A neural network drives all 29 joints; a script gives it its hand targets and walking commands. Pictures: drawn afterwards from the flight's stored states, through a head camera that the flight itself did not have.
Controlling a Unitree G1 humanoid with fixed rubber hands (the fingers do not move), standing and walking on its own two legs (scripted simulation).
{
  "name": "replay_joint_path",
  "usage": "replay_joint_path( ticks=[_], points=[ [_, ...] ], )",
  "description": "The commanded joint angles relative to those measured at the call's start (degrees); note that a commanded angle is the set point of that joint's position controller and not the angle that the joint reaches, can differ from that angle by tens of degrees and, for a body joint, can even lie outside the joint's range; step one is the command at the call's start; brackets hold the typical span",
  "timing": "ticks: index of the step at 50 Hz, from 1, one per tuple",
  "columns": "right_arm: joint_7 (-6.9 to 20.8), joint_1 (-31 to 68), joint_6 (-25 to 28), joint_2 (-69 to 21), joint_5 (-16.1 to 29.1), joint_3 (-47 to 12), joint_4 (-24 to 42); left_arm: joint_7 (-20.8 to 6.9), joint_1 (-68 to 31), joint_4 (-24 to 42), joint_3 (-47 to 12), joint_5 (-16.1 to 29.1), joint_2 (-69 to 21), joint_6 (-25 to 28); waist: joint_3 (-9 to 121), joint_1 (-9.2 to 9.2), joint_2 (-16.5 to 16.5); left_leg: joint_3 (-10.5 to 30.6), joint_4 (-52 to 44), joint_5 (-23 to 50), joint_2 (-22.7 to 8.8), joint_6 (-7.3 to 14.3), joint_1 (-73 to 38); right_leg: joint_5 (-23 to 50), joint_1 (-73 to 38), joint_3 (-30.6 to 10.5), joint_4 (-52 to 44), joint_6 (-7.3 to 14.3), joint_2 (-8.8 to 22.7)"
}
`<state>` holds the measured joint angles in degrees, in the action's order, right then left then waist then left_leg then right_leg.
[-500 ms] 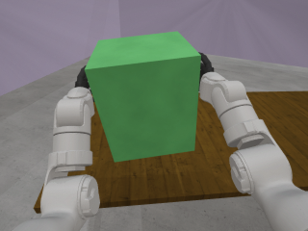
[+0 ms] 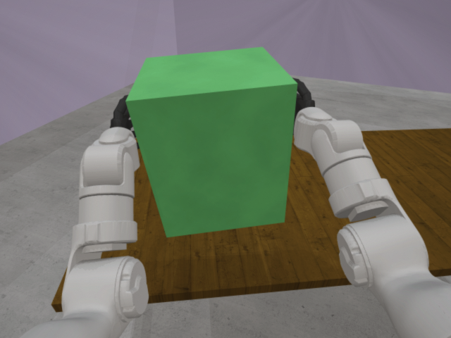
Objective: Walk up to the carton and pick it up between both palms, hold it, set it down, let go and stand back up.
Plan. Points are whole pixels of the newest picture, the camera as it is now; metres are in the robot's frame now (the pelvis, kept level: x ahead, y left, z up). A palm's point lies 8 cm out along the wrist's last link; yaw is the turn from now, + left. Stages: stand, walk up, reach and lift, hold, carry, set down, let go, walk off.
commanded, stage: hold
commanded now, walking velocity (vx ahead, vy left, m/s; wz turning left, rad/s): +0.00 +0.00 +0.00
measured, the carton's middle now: (215, 140) +0.38 +0.00 +0.24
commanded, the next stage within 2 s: set down in 0.08 s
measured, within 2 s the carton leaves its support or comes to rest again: neither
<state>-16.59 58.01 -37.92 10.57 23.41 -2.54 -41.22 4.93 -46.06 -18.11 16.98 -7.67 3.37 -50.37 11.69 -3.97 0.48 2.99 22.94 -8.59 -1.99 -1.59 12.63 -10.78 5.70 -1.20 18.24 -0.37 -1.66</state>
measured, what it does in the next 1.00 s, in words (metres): stands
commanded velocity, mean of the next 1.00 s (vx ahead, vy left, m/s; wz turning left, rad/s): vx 0.00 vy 0.00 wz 0.00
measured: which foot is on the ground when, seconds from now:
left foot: down 0.00-1.00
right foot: down 0.00-1.00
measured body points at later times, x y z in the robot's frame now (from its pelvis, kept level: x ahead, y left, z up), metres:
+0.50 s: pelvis +0.00 +0.00 +0.00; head -0.08 +0.03 +0.44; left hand +0.40 +0.18 +0.25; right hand +0.41 -0.12 +0.27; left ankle +0.04 +0.13 -0.75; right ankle -0.01 -0.13 -0.75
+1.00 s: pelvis +0.00 +0.01 +0.00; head -0.05 +0.06 +0.45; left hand +0.42 +0.17 +0.20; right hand +0.41 -0.14 +0.22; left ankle +0.04 +0.13 -0.75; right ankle -0.01 -0.13 -0.75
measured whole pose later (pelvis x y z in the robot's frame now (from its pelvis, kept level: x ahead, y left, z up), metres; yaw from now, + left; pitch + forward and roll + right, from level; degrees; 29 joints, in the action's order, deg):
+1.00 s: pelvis +0.00 +0.01 +0.00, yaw +1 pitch -3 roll -1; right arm -11.4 52.7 -10.9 2.6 6.3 10.3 -53.1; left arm 2.6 -50.3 -41.1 15.4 -11.6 5.9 -23.3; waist 4.1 -5.3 -4.8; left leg 3.1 19.4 -6.6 -0.5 -0.5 9.3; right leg -9.0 2.0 -0.5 14.4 -1.4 0.0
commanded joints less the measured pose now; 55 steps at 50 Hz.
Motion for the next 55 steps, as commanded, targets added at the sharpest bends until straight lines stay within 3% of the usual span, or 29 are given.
replay_joint_path(
  ticks=[1, 4, 5, 6, 8, 9, 12, 13, 14, 17, 18, 21, 24, 26, 28, 32, 33, 35, 37, 38, 40, 41, 42, 44, 47, 48, 51, 52, 55],
  points=[
    [7.5, 48.6, 1.7, -45.1, 10.7, -13.1, 21.1, -8.5, -57.5, 11.1, -24.8, 11.4, -35.4, 7.6, 21.6, -0.66, 0.4, -1.3, -0.6, 9.5, 4.3, -0.9, -14.2, 8.9, 1.1, 0.3, -3.2, -4.2, -3.2],
    [7.8, 50.1, 1.9, -45.5, 9.5, -12.2, 19.4, -9.1, -58.9, 7.7, -23.0, 10.7, -34.9, 7.7, 18.6, -0.2, 0.0, -1.7, -1.7, 5.0, 4.3, -0.4, -12.0, 5.7, 1.7, 0.2, -4.0, -3.9, -2.8],
    [7.8, 53.9, 3.2, -43.8, 8.2, -12.2, 21.7, -9.6, -59.4, 8.6, -23.5, 10.5, -36.9, 7.9, 22.6, 0.86, 0.7, -1.6, -1.8, 10.2, 4.3, 0.0, -13.0, 9.3, 1.0, 0.6, -4.0, -2.6, -3.0],
    [7.5, 51.2, 3.3, -43.6, 8.8, -13.3, 21.0, -9.4, -57.5, 9.9, -23.4, 9.6, -36.2, 8.3, 23.2, 1.15, 0.9, -1.2, -1.3, 14.5, 4.4, -0.5, -15.0, 13.4, -1.1, 0.5, -3.6, -2.4, -3.5],
    [7.5, 52.0, 4.4, -42.7, 8.2, -12.2, 20.2, -9.6, -58.3, 9.9, -22.4, 9.2, -36.1, 9.3, 23.8, 0.41, 0.8, -1.0, -0.3, 17.4, 4.3, -1.3, -16.9, 15.3, -1.5, 0.7, -3.5, -2.6, -3.9],
    [7.6, 52.4, 5.3, -42.1, 7.4, -10.9, 19.3, -9.8, -59.2, 10.0, -23.1, 9.6, -36.1, 10.2, 23.3, -1.0, 0.9, -0.8, -0.2, 18.1, 4.4, -1.7, -18.3, 15.7, -0.8, 1.1, -3.5, -2.8, -3.8],
    [8.4, 50.1, 8.2, -41.6, 2.9, -6.7, 10.0, -11.4, -59.9, 4.4, -18.0, 6.3, -34.5, 12.1, 15.6, -0.59, 2.3, -1.6, -2.3, 9.8, 4.4, -1.0, -16.0, 8.4, 1.1, 1.5, -4.8, -2.8, -2.6],
    [8.9, 49.7, 9.7, -42.8, 0.3, -4.3, 7.5, -12.3, -59.7, -1.3, -15.4, 4.6, -32.4, 13.1, 11.4, -0.24, 0.5, -2.2, -3.2, 5.1, 4.4, -0.5, -14.1, 3.5, 2.6, 1.8, -5.4, -2.9, -2.2],
    [9.8, 49.3, 11.9, -43.4, -2.7, -1.3, 4.9, -12.9, -61.7, -2.1, -14.5, 3.7, -32.4, 15.0, 12.5, 0.32, 2.2, -2.5, -4.4, 1.0, 4.4, -0.2, -13.3, -0.3, 2.8, 2.1, -5.7, -2.6, -1.5],
    [10.6, 45.2, 16.0, -44.1, -8.6, 2.5, -1.0, -14.1, -62.1, -4.0, -12.6, 1.3, -30.0, 19.3, 13.7, -0.11, 0.7, -3.1, -5.9, 0.4, 4.8, 0.2, -15.2, 0.5, -1.1, 2.7, -5.5, -2.9, -0.8],
    [10.9, 46.0, 18.2, -43.6, -10.4, 3.2, -0.1, -14.1, -61.6, -5.1, -11.9, 0.5, -30.4, 20.7, 16.1, 0.65, 1.2, -3.5, -6.0, 2.4, 4.7, 0.1, -16.3, 2.6, -2.3, 3.5, -5.2, -3.0, -1.1],
    [10.5, 44.1, 22.2, -42.3, -11.8, 2.8, -1.3, -14.7, -58.1, -6.4, -13.9, -0.1, -30.2, 23.2, 17.9, -0.78, 1.6, -3.8, -4.8, 10.5, 5.1, -0.4, -20.2, 11.8, -6.7, 4.2, -4.2, -3.4, -1.0],
    [10.2, 43.5, 25.8, -42.5, -12.1, 0.3, 2.5, -15.4, -54.2, -7.0, -15.9, -0.6, -31.6, 24.7, 19.4, -1.63, 0.6, -3.5, -3.8, 16.5, 5.5, -0.6, -21.7, 18.9, -10.0, 4.7, -4.0, -3.9, -1.2],
    [9.6, 45.1, 28.1, -41.4, -12.3, -0.5, 5.4, -15.4, -52.0, -5.4, -19.2, 0.0, -34.6, 24.9, 18.5, -2.6, 3.1, -4.2, -3.0, 20.2, 5.4, -1.8, -24.1, 19.6, -9.1, 5.2, -4.0, -3.6, -1.6],
    [9.4, 46.1, 30.1, -42.6, -12.2, -3.5, 11.3, -15.5, -51.1, -4.0, -21.3, 0.6, -36.8, 25.8, 20.3, -3.01, 3.0, -4.1, -1.6, 24.8, 5.1, -2.6, -26.6, 21.8, -9.8, 5.9, -4.0, -3.4, -1.7],
    [9.5, 48.8, 32.8, -41.8, -11.6, -4.5, 15.5, -14.4, -53.6, -1.2, -28.1, 3.7, -41.0, 27.2, 21.2, -5.05, 6.9, -3.2, 0.0, 26.0, 4.4, -4.0, -27.2, 17.0, -5.5, 6.4, -4.8, -2.6, -2.2],
    [9.6, 50.1, 33.5, -42.9, -11.4, -5.5, 18.3, -14.2, -53.4, -0.4, -29.1, 3.6, -42.1, 27.9, 23.0, -5.03, 6.6, -3.4, 0.4, 26.2, 4.3, -4.1, -27.5, 17.0, -6.1, 6.9, -4.7, -2.6, -2.3],
    [10.0, 48.2, 33.2, -42.1, -12.9, -3.6, 14.5, -13.7, -54.4, -2.6, -29.3, 3.9, -42.1, 28.2, 20.5, -5.45, 8.2, -3.0, -0.6, 21.8, 3.9, -4.1, -25.4, 13.9, -4.1, 6.9, -5.2, -2.1, -1.9],
    [10.4, 48.5, 33.6, -41.2, -12.5, -4.6, 15.6, -13.4, -53.0, -3.5, -29.5, 3.9, -42.7, 28.7, 21.7, -4.63, 8.4, -3.5, -0.8, 20.6, 3.8, -4.1, -24.8, 12.8, -4.6, 6.6, -4.8, -1.9, -1.8],
    [10.6, 48.4, 33.4, -41.6, -13.3, -3.3, 13.9, -13.0, -53.6, -4.9, -29.2, 3.9, -42.3, 29.1, 22.5, -5.41, 8.3, -3.0, -0.8, 19.3, 3.6, -3.9, -24.5, 12.0, -4.0, 6.5, -5.2, -1.9, -1.5],
    [11.4, 46.6, 32.9, -41.7, -14.5, -1.7, 10.2, -12.5, -55.0, -5.8, -28.0, 3.8, -42.1, 29.9, 22.0, -4.49, 8.8, -3.6, -1.8, 15.8, 3.6, -4.1, -24.6, 9.3, -2.4, 6.5, -5.3, -1.5, -1.6],
    [11.8, 46.8, 32.9, -42.2, -14.2, -2.1, 9.7, -12.2, -55.4, -6.2, -27.4, 3.9, -41.9, 30.4, 22.4, -3.51, 8.1, -3.8, -1.9, 15.9, 3.4, -3.8, -23.7, 9.5, -3.0, 6.3, -5.1, -1.5, -1.6],
    [11.9, 46.2, 32.7, -42.6, -15.0, -1.8, 8.5, -12.3, -54.3, -9.1, -25.9, 3.2, -41.0, 30.7, 23.3, -3.79, 6.5, -3.7, -2.2, 14.8, 3.4, -3.1, -23.3, 10.1, -3.3, 6.3, -5.2, -1.7, -1.4],
    [12.4, 45.9, 32.6, -43.4, -14.4, -3.7, 8.8, -11.7, -55.7, -7.4, -25.9, 4.0, -40.9, 32.0, 25.6, -1.92, 5.9, -4.1, -2.7, 15.5, 3.6, -2.7, -23.2, 11.7, -4.8, 5.7, -4.5, -2.0, -1.3],
    [12.6, 45.6, 31.6, -43.9, -14.9, -2.8, 4.8, -12.0, -53.3, -14.7, -21.2, 2.2, -38.6, 32.1, 21.5, -0.87, 3.4, -4.7, -3.6, 13.3, 3.9, -1.6, -21.2, 11.2, -5.2, 4.8, -4.7, -2.4, -1.1],
    [12.8, 45.2, 31.7, -44.2, -14.6, -2.4, 4.2, -12.1, -53.7, -14.2, -20.2, 1.4, -38.5, 32.6, 20.8, 0.16, 4.2, -5.1, -4.5, 12.0, 3.8, -1.1, -20.9, 10.2, -5.9, 4.4, -4.7, -2.8, -0.9],
    [13.2, 45.1, 31.4, -44.8, -14.7, -2.6, 3.4, -12.4, -52.4, -17.4, -16.9, 0.5, -36.7, 32.6, 18.1, 1.88, 1.8, -5.8, -5.1, 12.3, 3.9, -0.5, -19.9, 9.9, -6.2, 4.1, -4.9, -2.7, -1.2],
    [13.3, 45.4, 31.5, -45.1, -15.7, -1.1, 2.3, -12.7, -52.6, -19.5, -15.8, 0.1, -36.8, 32.9, 17.3, 1.03, 0.6, -5.6, -5.6, 10.6, 3.7, -0.3, -18.9, 9.0, -6.3, 4.3, -5.1, -2.8, -1.0],
    [13.5, 47.4, 32.1, -46.6, -15.7, -1.7, 4.8, -12.7, -53.6, -19.5, -14.8, 0.5, -36.2, 33.9, 18.3, 2.57, -0.9, -6.0, -5.2, 12.7, 4.0, 0.2, -18.7, 11.2, -7.3, 3.9, -4.8, -3.0, -1.1]
  ],
)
